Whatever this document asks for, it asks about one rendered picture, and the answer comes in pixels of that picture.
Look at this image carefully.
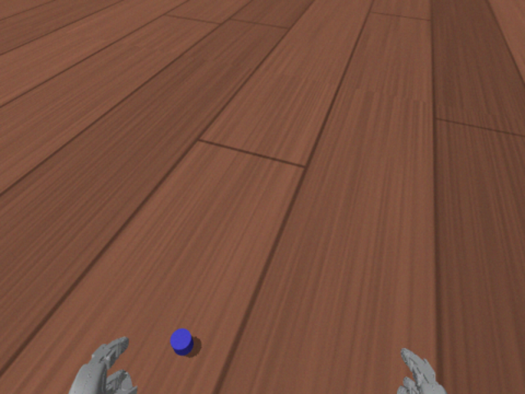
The left robot hand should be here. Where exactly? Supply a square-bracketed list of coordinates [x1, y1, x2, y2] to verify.
[68, 337, 137, 394]

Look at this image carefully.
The right robot hand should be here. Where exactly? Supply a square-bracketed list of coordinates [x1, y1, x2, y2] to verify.
[396, 348, 448, 394]

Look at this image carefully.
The tin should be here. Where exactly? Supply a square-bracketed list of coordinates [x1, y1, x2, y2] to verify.
[170, 328, 194, 355]

